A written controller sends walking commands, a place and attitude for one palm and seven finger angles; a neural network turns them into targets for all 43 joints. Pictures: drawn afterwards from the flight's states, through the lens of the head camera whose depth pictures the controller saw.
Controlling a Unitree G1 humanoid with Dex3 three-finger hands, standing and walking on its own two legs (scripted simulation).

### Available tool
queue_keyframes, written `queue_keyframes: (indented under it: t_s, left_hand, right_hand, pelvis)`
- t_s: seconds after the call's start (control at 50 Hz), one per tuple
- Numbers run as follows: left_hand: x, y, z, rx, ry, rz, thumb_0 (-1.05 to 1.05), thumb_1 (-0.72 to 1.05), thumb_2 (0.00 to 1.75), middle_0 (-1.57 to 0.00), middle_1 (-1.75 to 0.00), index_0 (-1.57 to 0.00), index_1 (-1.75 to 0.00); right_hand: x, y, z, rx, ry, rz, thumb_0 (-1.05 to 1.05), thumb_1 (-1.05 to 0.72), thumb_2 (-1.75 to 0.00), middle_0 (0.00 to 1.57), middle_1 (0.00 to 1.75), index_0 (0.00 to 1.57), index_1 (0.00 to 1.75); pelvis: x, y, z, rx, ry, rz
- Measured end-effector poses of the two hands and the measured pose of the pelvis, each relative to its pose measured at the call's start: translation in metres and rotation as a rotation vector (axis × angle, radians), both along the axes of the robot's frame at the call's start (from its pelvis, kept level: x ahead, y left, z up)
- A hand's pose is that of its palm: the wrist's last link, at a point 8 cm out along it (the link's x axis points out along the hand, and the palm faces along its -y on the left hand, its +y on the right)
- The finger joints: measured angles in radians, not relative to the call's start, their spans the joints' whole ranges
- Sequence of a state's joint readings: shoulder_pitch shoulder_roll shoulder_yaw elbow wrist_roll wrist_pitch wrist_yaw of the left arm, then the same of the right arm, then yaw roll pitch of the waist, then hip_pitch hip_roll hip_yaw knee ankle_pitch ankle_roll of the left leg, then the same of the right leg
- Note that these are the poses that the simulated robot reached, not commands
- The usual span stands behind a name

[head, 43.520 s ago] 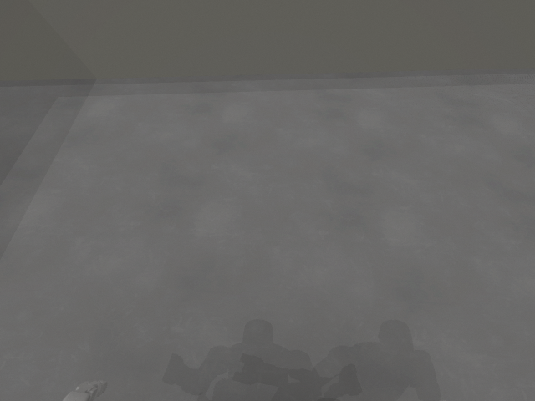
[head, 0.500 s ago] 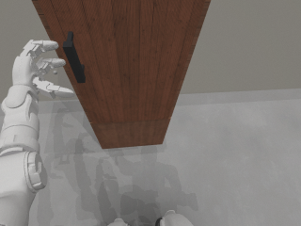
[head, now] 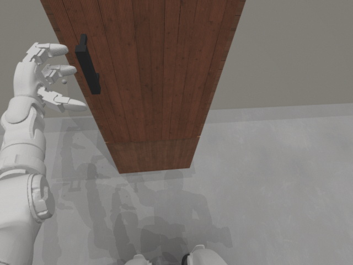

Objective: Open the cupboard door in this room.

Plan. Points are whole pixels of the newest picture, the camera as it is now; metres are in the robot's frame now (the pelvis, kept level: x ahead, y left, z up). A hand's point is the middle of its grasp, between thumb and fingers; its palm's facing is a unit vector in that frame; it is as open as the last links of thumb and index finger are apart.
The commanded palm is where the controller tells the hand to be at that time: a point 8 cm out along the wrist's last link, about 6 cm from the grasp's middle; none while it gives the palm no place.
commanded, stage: move the hooked fingers beside the handle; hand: left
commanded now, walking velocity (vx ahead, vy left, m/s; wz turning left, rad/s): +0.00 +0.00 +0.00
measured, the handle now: (90, 65) +0.54 +0.17 +0.10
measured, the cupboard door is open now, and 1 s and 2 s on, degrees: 0 0 0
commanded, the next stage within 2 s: slide the fingers in behind the handle in 0.02 s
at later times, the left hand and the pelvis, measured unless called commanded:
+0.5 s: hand (79, 81) +0.49 +0.19 +0.11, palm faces +0.02 -1.00 -0.01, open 14.0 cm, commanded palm +0.46 +0.23 +0.10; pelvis +0.00 +0.00 +0.00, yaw +0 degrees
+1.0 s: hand (95, 83) +0.48 +0.15 +0.11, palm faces +0.03 -1.00 -0.02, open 14.0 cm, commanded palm +0.46 +0.20 +0.10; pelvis +0.00 -0.02 +0.00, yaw +0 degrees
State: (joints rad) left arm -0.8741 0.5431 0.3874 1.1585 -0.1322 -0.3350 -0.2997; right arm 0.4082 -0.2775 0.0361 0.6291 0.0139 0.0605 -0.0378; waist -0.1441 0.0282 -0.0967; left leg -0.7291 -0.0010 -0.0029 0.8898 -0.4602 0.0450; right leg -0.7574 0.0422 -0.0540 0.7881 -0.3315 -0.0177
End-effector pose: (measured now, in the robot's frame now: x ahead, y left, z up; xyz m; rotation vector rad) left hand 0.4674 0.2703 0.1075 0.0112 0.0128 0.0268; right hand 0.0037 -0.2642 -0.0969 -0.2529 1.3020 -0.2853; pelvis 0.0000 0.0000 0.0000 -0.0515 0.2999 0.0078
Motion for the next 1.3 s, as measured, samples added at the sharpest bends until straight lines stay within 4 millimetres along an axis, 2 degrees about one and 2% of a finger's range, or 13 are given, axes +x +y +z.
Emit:
queue_keyframes:
  t_s: [0.2, 0.36, 0.64, 0.98, 1.14, 1.3]
  left_hand:
    - [-0.002, 0.0, 0.0, 0.007, -0.008, 0.006, -0.02, -0.49, 0.3, -0.3, -1.2, -0.3, -1.2]
    - [-0.004, -0.012, -0.001, -0.002, 0.005, -0.007, -0.02, -0.5, 0.3, -0.3, -1.2, -0.3, -1.2]
    - [0.002, -0.045, -0.002, 0.003, -0.006, -0.006, -0.02, -0.5, 0.3, -0.3, -1.2, -0.3, -1.2]
    - [-0.007, -0.063, 0.003, 0.015, -0.023, 0.0, -0.02, -0.5, 0.3, -0.3, -1.2, -0.3, -1.2]
    - [-0.005, -0.074, 0.0, 0.008, -0.01, 0.007, -0.02, -0.5, 0.3, -0.3, -1.2, -0.3, -1.2]
    - [-0.002, -0.075, -0.003, 0.007, -0.004, 0.017, -0.02, -0.5, 0.3, -0.3, -1.2, -0.29, -1.2]
  right_hand:
    - [-0.005, 0.001, 0.0, 0.005, 0.005, -0.009, 0.01, -0.9, -0.9, 0.2, 0.3, 0.21, 0.3]
    - [0.0, 0.001, -0.001, 0.016, -0.006, 0.002, 0.01, -0.9, -0.9, 0.2, 0.3, 0.21, 0.3]
    - [0.007, 0.0, -0.006, 0.043, -0.037, 0.002, 0.01, -0.9, -0.9, 0.2, 0.3, 0.21, 0.3]
    - [0.001, -0.011, -0.008, 0.052, -0.038, -0.003, 0.01, -0.91, -0.9, 0.2, 0.3, 0.21, 0.3]
    - [0.001, -0.016, -0.007, 0.04, -0.058, 0.002, 0.01, -0.91, -0.9, 0.2, 0.3, 0.21, 0.3]
    - [-0.005, -0.015, -0.008, 0.044, -0.046, 0.0, 0.01, -0.91, -0.9, 0.2, 0.3, 0.21, 0.3]
  pelvis:
    - [0.0, 0.0, 0.0, 0.0, -0.001, -0.004]
    - [0.001, -0.001, 0.001, 0.001, -0.008, 0.003]
    - [0.0, -0.006, 0.0, 0.012, -0.009, -0.004]
    - [-0.003, -0.016, 0.002, 0.021, -0.025, -0.002]
    - [-0.008, -0.018, 0.001, 0.025, -0.022, -0.003]
    - [-0.01, -0.019, 0.0, 0.026, -0.016, -0.003]
